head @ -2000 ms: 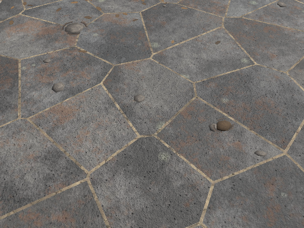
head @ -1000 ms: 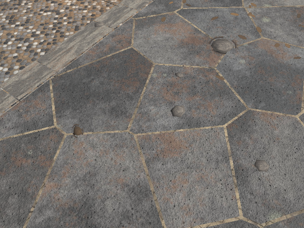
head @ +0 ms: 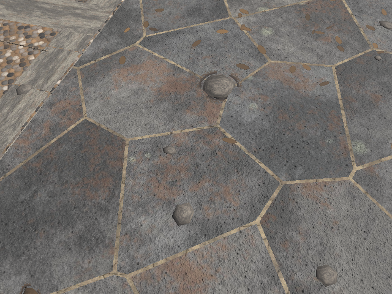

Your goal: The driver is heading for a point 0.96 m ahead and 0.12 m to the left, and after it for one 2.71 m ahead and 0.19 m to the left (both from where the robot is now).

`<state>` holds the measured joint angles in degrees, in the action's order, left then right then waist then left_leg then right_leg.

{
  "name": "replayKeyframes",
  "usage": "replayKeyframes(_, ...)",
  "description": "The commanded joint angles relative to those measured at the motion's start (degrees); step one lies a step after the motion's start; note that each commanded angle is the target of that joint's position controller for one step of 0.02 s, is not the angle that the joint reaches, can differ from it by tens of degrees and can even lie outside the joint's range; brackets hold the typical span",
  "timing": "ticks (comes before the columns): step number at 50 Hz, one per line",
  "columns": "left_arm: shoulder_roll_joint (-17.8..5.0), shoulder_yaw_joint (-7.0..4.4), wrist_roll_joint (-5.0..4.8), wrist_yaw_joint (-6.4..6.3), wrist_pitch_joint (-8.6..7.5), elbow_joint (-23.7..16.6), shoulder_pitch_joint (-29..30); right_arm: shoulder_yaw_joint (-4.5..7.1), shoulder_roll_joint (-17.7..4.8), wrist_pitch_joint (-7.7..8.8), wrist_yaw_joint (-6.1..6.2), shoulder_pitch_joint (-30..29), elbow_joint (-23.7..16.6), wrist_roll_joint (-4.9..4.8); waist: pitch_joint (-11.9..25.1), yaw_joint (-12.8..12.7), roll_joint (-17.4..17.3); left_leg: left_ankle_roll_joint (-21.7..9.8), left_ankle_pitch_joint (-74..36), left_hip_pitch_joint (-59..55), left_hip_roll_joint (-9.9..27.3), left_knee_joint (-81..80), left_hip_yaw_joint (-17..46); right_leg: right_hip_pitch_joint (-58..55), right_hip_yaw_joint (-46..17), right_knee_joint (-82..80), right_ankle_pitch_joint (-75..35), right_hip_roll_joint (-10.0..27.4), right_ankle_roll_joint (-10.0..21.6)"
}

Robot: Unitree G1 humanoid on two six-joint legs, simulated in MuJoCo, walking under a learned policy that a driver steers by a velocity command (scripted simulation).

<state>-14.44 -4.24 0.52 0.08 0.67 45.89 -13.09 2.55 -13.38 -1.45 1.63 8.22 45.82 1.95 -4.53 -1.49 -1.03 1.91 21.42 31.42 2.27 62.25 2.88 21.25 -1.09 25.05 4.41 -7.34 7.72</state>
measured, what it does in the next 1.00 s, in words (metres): walks ahead, turning left: left foot, then right foot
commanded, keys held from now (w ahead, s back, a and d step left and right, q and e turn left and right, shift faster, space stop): e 0.08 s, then no key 0.04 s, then q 0.06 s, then w+q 0.74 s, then w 0.08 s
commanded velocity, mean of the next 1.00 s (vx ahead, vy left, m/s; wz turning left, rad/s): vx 0.31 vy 0.00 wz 0.20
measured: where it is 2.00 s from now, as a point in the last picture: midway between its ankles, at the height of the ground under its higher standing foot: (173, 190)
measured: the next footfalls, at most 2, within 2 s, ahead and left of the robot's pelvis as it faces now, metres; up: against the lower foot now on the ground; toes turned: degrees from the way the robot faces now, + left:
left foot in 0.34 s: +0.06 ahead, +0.13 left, +0.00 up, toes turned -7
right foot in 0.76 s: +0.31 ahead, -0.08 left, +0.00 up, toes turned +11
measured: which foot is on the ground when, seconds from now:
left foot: up 0.00-0.32, down 0.34-0.78, up 0.80-1.00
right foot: down 0.00-0.34, up 0.36-0.74, down 0.76-1.00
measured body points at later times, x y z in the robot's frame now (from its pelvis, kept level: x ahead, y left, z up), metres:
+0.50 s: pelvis +0.07 +0.05 +0.02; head +0.07 +0.07 +0.47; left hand +0.21 +0.29 -0.11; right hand +0.02 -0.21 -0.11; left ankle +0.02 +0.13 -0.73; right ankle +0.11 -0.08 -0.68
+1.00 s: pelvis +0.29 +0.02 +0.01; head +0.32 +0.01 +0.46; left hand +0.28 +0.29 -0.10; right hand +0.46 -0.23 -0.12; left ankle +0.26 +0.14 -0.65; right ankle +0.27 -0.08 -0.73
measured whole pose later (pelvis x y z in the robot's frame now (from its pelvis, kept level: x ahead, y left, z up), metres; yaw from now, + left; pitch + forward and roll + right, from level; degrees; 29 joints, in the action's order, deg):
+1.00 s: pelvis +0.29 +0.02 +0.01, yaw +16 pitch +2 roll +0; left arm -13.7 -2.3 1.4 -0.4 -5.6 48.1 -17.7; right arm 5.2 -17.1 1.0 -2.6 13.9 48.1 2.2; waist -0.4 -0.6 -2.9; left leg -3.3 15.0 32.8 0.5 62.4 2.2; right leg 6.6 6.0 18.4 13.9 -1.3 2.6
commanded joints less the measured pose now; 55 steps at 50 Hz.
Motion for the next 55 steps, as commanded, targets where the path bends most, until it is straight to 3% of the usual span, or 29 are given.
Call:
replayKeyframes(1,-8.6,-2.23,0.09,-0.28,-0.08,-3.6,-1.4,1.38,-5.0,-0.96,0.34,4.8,-1.7,-0.06,8.8,0.8,5.6,0.7,-2.1,-0.4,-0.7,-3.2,0.3,-6.8,-19.3,-10.7,5.5,14.3,3.7)
replayKeyframes(3,-8.9,-2.4,0.15,-0.38,0.49,-3.8,-1.9,1.54,-5.6,-1.14,0.41,2.6,-2.5,-0.25,7.8,-0.2,6.6,1.0,-2.2,0.8,-1.1,-6.1,0.9,-7.4,-22.2,-12.0,13.8,14.1,3.2)
replayKeyframes(6,-8.9,-2.44,0.46,-0.48,0.75,-3.8,-2.6,1.5,-5.7,-0.89,0.56,2.2,-2.6,-0.63,7.7,-0.9,6.9,0.7,-1.7,0.5,-1.6,-9.6,1.1,-9.0,-24.4,-12.2,16.1,14.6,3.3)
replayKeyframes(9,-7.1,-1.62,1.06,-0.57,0.54,-3.4,-1.9,1.06,-4.9,-0.5,0.56,3.8,-1.6,-0.93,8.4,-0.9,7.3,-0.6,-0.2,-4.4,-2.0,-13.6,-0.3,-8.4,-22.7,-11.8,14.1,14.7,3.7)
replayKeyframes(11,-6.5,-1.08,1.36,-0.54,0.6,-2.3,-2.7,0.66,-4.6,0.04,-0.15,6.1,-0.9,-0.58,9.9,-0.5,8.2,-1.6,3.4,-10.2,-3.0,-17.4,-2.7,-6.7,-22.7,-13.6,23.3,14.6,4.5)
replayKeyframes(13,-7.1,-0.91,1.49,-0.47,0.9,-1.1,-3.5,0.42,-4.7,0.58,-0.78,9.0,0.3,-0.75,8.1,0.3,8.4,-3.6,6.0,-16.2,-4.6,-23.0,-4.8,-3.1,-23.0,-15.0,30.7,15.3,4.9)
replayKeyframes(15,-7.5,-0.89,0.77,-0.92,1.14,-0.9,-1.3,0.02,-3.5,1.25,-0.89,13.6,2.4,-1.06,4.6,3.4,5.9,-7.1,0.9,-25.4,-5.6,-35.8,-5.8,3.3,-20.3,-13.6,34.9,14.3,3.3)
replayKeyframes(16,-6.2,-0.52,0.6,-1.22,0.9,-1.4,0.5,-0.15,-3.5,1.68,-0.65,15.3,3.3,-0.93,1.8,4.5,3.4,-8.9,2.6,-28.0,-4.9,-42.7,-3.0,6.7,-17.4,-9.6,34.5,12.2,1.2)
replayKeyframes(17,-2.9,0.34,0.25,-1.18,0.36,-2.5,1.4,-0.18,-5.1,2.4,-0.31,17.8,3.9,-0.43,2.5,4.5,-6.0,-11.3,13.8,-31.0,5.0,-51.1,12.6,11.3,-10.7,4.4,31.1,7.8,-1.3)
replayKeyframes(18,-3.0,0.64,-0.1,-0.77,-0.8,-4.9,5.3,1.19,-10.8,2.74,-0.64,17.9,3.7,-0.74,-1.8,5.0,-11.7,-15.8,25.1,-30.0,17.7,-59.6,34.1,21.5,1.4,13.2,21.8,0.8,-4.1)
replayKeyframes(19,-6.4,-0.11,1.43,-0.2,-1.78,-5.6,9.0,1.76,-10.9,2.98,-0.83,16.2,4.3,-0.66,-6.5,3.9,-4.2,-16.2,21.9,-25.1,17.1,-60.1,34.4,22.1,-2.1,17.3,14.1,5.0,-4.9)
replayKeyframes(20,-6.1,-0.17,1.33,0.66,-2.49,-4.9,7.2,1.77,-10.4,3.55,-1.06,14.2,4.1,-0.98,-4.7,1.8,-3.8,-15.0,17.3,-24.9,14.5,-58.9,30.9,20.4,-2.7,18.6,10.6,5.5,-5.7)
replayKeyframes(23,-5.4,-0.05,2.12,1.74,-2.93,-3.0,5.6,1.75,-7.8,4.71,-1.57,15.0,4.8,-1.37,-0.5,1.7,-5.9,-13.0,4.6,-27.4,7.6,-56.8,21.1,18.0,-0.2,23.6,6.6,5.9,-8.1)
replayKeyframes(25,-3.9,0.41,1.91,1.73,-2.92,-4.0,8.6,1.76,-6.4,5.08,-1.59,18.8,6.2,-1.52,0.0,3.3,-5.8,-13.4,-0.9,-28.9,6.6,-55.8,19.9,19.3,0.6,23.7,4.9,6.6,-9.0)
replayKeyframes(30,-3.0,1.19,1.23,1.57,-3.04,-6.8,17.1,2.71,-7.1,5.08,-1.23,24.8,7.7,-1.12,-0.3,7.3,-6.8,-14.5,-11.0,-31.8,5.9,-52.4,20.0,19.9,1.5,16.6,5.5,6.7,-10.6)
replayKeyframes(33,-3.0,1.62,0.83,1.87,-3.67,-8.7,20.8,3.14,-7.9,4.9,-0.98,26.0,7.7,-0.7,0.1,8.3,-7.8,-14.7,-20.8,-31.8,5.8,-48.0,20.5,16.6,2.3,12.0,8.6,5.5,-10.1)
replayKeyframes(35,-3.5,1.66,0.39,1.71,-4.2,-8.9,18.9,3.51,-8.5,4.7,-0.83,24.2,7.0,-0.52,1.4,6.5,-8.2,-13.5,-25.9,-29.2,5.9,-44.9,21.4,9.4,2.1,8.1,9.4,4.6,-9.2)
replayKeyframes(37,-5.0,1.1,-0.02,0.79,-4.81,-6.6,10.3,3.98,-9.9,4.82,-0.92,19.4,5.5,-1.01,4.3,1.5,-7.2,-10.6,-31.1,-22.4,4.1,-39.7,21.0,-7.3,2.2,1.4,6.9,2.9,-7.5)
replayKeyframes(38,-7.7,0.15,0.45,-0.22,-5.45,-4.8,3.3,4.09,-9.9,5.33,-1.3,18.0,5.0,-1.55,8.1,-1.9,-4.3,-8.8,-31.5,-17.4,0.8,-31.4,18.1,-19.7,-0.1,-0.4,5.3,5.6,-5.9)
replayKeyframes(39,-13.2,-1.24,1.77,-1.5,-5.88,-3.9,-6.8,3.53,-7.4,6.0,-1.72,16.5,2.8,-2.42,16.1,-6.4,3.9,-7.2,-20.3,-9.8,-3.0,-16.0,12.6,-33.5,-12.2,-3.1,18.2,18.7,-3.1)
replayKeyframes(40,-18.1,-2.16,2.58,-1.87,-5.07,-3.7,-9.7,2.42,-2.5,5.95,-1.56,20.2,0.5,-3.53,21.9,-4.8,18.4,-6.1,10.7,4.0,-10.5,-2.4,5.3,-41.5,-37.2,-10.4,28.5,33.0,1.5)
replayKeyframes(41,-14.2,-1.74,2.29,-1.72,-4.49,-3.3,-7.0,3.0,-6.8,5.0,-1.2,20.3,2.1,-1.7,15.3,-2.0,12.1,-6.9,7.9,7.8,-4.7,5.2,4.5,-33.9,-40.2,-11.0,32.3,32.7,2.8)
replayKeyframes(42,-8.8,-0.46,1.78,-1.42,-4.56,-4.2,-3.1,3.06,-6.6,4.74,-1.82,17.1,2.4,-0.84,7.9,-1.0,5.4,-7.2,2.3,7.8,-2.4,6.2,4.1,-26.3,-31.8,-11.6,28.5,29.7,1.9)
replayKeyframes(43,-6.1,0.28,1.67,-1.08,-4.87,-4.1,-0.8,2.71,-4.9,4.65,-2.52,14.6,2.3,-0.62,3.7,-0.1,3.3,-6.8,-1.6,6.6,-0.7,4.6,3.4,-20.7,-23.1,-12.8,18.6,26.5,1.2)
replayKeyframes(45,-4.1,1.03,1.46,-1.06,-5.63,-3.0,-1.2,2.88,-4.8,3.55,-3.55,12.9,2.0,0.26,2.1,1.1,6.8,-5.7,-3.8,5.2,0.6,3.0,1.9,-17.2,-12.7,-14.0,5.6,22.2,-0.2)
replayKeyframes(49,-3.5,1.26,0.59,-0.29,-7.54,0.6,-6.8,2.18,-3.0,2.55,-4.77,7.5,-0.6,0.43,3.2,1.6,7.1,-5.1,-7.9,9.0,-0.3,1.3,1.2,-19.4,-4.7,-13.8,-14.2,21.2,0.8)
replayKeyframes(53,-3.4,1.58,0.62,0.16,-7.52,2.5,-7.6,0.63,-1.8,3.19,-5.72,-2.1,-3.9,0.38,0.5,1.3,6.8,-4.5,-16.7,6.9,-1.0,-13.6,-2.0,-15.9,2.4,-16.1,-16.7,18.6,0.6)
replayKeyframes(55,-4.8,1.44,0.34,0.13,-7.44,3.8,-9.3,-0.26,-1.5,3.44,-6.12,-7.4,-5.5,0.3,-0.4,0.3,6.5,-5.1,-19.2,1.3,-1.5,-21.8,-5.9,-14.0,4.2,-17.3,-18.3,18.5,0.4)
